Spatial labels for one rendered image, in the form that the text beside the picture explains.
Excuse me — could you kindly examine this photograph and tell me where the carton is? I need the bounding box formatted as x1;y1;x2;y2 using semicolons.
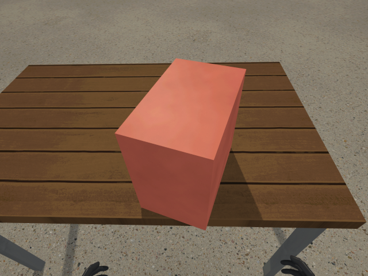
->
115;58;246;230

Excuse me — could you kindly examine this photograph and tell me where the table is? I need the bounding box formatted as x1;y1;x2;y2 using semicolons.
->
0;62;366;276

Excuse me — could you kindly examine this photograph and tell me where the robot right hand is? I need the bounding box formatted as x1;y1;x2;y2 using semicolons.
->
281;255;315;276

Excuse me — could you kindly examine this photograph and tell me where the robot left hand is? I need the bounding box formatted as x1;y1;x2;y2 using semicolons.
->
82;262;108;276

